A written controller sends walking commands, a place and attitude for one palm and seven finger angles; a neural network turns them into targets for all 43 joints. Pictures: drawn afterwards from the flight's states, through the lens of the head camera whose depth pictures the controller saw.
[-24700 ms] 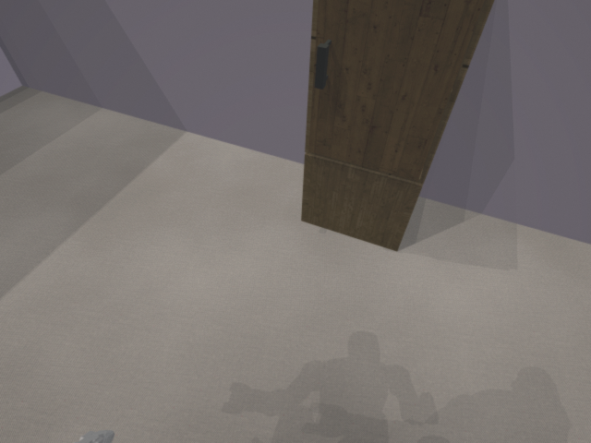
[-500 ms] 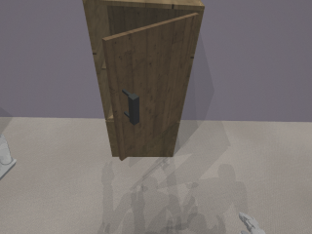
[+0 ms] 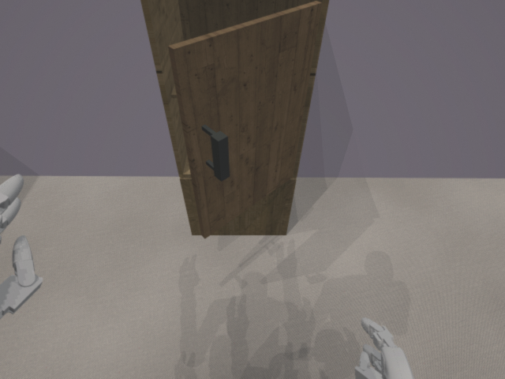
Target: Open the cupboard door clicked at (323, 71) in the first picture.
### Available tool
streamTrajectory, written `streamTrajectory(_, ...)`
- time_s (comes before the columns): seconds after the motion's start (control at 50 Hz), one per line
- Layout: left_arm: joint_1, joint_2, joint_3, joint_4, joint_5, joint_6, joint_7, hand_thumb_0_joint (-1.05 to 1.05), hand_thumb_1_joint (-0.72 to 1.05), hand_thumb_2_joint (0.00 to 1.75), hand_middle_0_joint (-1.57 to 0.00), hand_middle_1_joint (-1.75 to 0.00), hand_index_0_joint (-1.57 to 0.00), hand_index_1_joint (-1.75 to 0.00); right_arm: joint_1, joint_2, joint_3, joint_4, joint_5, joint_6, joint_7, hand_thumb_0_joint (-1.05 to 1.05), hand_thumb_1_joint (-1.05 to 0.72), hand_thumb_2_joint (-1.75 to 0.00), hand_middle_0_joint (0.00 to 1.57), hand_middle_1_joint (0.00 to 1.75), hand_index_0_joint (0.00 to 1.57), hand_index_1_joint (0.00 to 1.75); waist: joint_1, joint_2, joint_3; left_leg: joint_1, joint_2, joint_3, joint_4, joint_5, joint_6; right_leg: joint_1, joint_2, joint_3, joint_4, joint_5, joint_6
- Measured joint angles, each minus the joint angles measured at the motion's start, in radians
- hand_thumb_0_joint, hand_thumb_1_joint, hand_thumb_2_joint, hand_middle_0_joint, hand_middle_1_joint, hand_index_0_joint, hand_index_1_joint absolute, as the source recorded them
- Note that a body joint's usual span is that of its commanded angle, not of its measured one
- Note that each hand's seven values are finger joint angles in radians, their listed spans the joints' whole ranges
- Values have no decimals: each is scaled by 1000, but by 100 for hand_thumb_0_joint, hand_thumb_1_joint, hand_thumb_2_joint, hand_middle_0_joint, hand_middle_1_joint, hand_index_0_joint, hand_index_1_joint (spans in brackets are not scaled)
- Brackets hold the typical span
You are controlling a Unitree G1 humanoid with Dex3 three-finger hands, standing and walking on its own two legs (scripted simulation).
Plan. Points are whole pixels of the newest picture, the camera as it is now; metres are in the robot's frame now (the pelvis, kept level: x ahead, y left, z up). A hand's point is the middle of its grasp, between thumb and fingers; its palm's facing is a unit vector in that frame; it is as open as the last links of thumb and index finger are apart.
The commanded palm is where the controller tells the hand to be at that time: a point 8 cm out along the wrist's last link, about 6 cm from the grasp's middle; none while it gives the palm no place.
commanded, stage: stop stepping back and stand still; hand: left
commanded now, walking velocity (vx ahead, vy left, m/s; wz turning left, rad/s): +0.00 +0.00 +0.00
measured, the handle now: (214, 152) +0.59 +0.12 +0.01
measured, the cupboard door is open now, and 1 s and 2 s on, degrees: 42 42 42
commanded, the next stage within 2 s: let the arm hang, fingers relaxed in 0.12 s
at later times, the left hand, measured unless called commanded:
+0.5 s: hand out of the picture +0.05 +0.20 -0.17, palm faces -0.03 -0.98 -0.20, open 7.4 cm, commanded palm none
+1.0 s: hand out of the picture -0.07 +0.18 -0.17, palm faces +0.10 -0.96 -0.24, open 7.4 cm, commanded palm none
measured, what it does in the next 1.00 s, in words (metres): stands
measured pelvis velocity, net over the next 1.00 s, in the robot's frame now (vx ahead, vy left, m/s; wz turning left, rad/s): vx -0.01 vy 0.00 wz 0.06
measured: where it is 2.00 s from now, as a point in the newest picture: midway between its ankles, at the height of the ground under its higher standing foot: outside the picture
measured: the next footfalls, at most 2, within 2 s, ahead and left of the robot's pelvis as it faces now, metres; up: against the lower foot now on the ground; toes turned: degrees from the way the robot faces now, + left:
none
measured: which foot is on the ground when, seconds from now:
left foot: down 0.00-1.00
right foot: down 0.00-1.00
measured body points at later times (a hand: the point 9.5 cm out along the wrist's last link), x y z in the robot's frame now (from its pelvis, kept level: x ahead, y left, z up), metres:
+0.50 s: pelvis -0.03 +0.01 -0.01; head -0.02 +0.02 +0.44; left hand +0.05 +0.25 -0.15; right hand +0.07 -0.26 -0.13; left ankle +0.05 +0.11 -0.74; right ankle -0.05 -0.10 -0.74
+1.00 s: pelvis -0.01 +0.00 +0.00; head +0.00 -0.01 +0.45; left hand -0.07 +0.23 -0.15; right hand +0.00 -0.22 -0.17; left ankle +0.05 +0.11 -0.74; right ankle -0.05 -0.10 -0.74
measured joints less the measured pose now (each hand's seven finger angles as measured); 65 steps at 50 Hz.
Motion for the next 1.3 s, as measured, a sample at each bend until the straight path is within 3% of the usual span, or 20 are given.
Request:
streamTrajectory(0.06, 0, -12, -6, 15, 2, -1, 6, 1, 89, 90, -22, -31, -21, -30, 17, -25, -12, 22, 2, 12, -8, 1, -90, -90, 20, 30, 21, 30, 26, 20, -19, 29, 6, -10, 25, -22, 4, 3, 16, -1, 3, -5, 2)
streamTrajectory(0.14, -103, -37, -3, 102, 8, 22, 17, 1, 89, 90, -21, -31, -21, -30, 11, -41, -21, 59, 7, 23, -24, 1, -90, -90, 20, 30, 21, 30, 47, -8, 5, 68, -21, 0, -18, -4, 18, 18, -14, 2, 14, -13, 16)
streamTrajectory(0.22, -140, -44, -4, 111, 9, 41, 22, 1, 89, 90, -21, -31, -21, -30, -3, -41, -17, 37, 8, 7, -27, 1, -90, -90, 20, 30, 21, 30, 33, -25, 23, 85, -31, 6, -69, 31, 21, 15, -26, 6, 5, 1, 22)
streamTrajectory(0.24, -163, -37, -26, 157, 28, 21, 5, 1, 89, 90, -21, -31, -21, -30, -10, -50, -23, 54, 6, -13, -8, 1, -90, -90, 20, 30, 21, 30, 30, -16, 13, 64, -30, 0, -64, 36, 21, -4, -25, -1, 9, 6, 21)
streamTrajectory(0.26, -207, -27, -67, 246, 44, 24, -23, 1, 89, 90, -21, -31, -20, -30, -24, -67, -30, 82, 7, -14, 15, 1, -90, -90, 20, 30, 21, 30, 33, -2, 3, 40, -32, -6, -48, 38, 22, -24, -24, -8, 23, 6, 21)
streamTrajectory(0.32, -345, -30, -212, 610, 69, 119, -92, 0, 90, 90, -20, -30, -20, -30, -81, -117, -39, 178, 1, 51, 54, 1, -90, -90, 20, 30, 21, 30, 31, 40, -17, -10, -38, -15, 4, 28, 27, -71, -28, -20, 80, -15, 20)
streamTrajectory(0.4, -423, -89, -338, 1054, 77, 223, -128, 1, 90, 90, -20, -30, -20, -29, -105, -130, -38, 257, -12, 117, 70, 1, -90, -90, 20, 30, 21, 30, -6, 28, -4, -17, -46, -17, 36, 18, 28, -85, -36, -25, 133, -40, 19)
streamTrajectory(0.48, -413, -170, -400, 1338, 69, 262, -132, 1, 91, 90, -20, -30, -20, -29, -70, -119, -32, 315, -22, 154, 67, 1, -91, -90, 20, 30, 21, 30, -24, -22, 38, 11, -47, -19, 8, 32, 24, -63, -37, -26, 118, -30, 18)
streamTrajectory(0.6, -321, -244, -409, 1564, 58, 252, -131, 1, 92, 90, -20, -30, -20, -30, 17, -84, -31, 429, -18, 185, 50, 1, -91, -90, 20, 30, 20, 30, 4, -54, 79, 39, -44, -36, -71, 77, 17, -31, -32, -40, 36, 12, 11)
streamTrajectory(0.76, -215, -239, -387, 1700, 51, 237, -113, 1, 91, 90, -20, -30, -20, -30, 71, -16, -37, 507, -9, 192, 34, 1, -91, -90, 20, 30, 20, 30, 22, -22, 94, 62, -39, -50, -80, 73, 12, 9, -23, -52, -8, 23, 4)
streamTrajectory(0.92, -237, -231, -379, 1697, 50, 224, -97, 1, 91, 90, -20, -30, -20, -29, 51, 28, -33, 513, -10, 183, 34, 0, -91, -90, 20, 30, 21, 30, 18, 8, 74, 78, -45, -44, -83, 62, 11, 18, -31, -47, 6, 5, 3)
streamTrajectory(1.3, -377, -273, -378, 1624, 48, 202, -86, 1, 92, 90, -20, -30, -20, -30, 23, 13, -33, 521, -14, 160, 26, 0, -92, -90, 20, 30, 20, 30, 2, -18, 46, 122, -41, -46, -87, 25, -7, 68, -26, -46, -14, -23, -13)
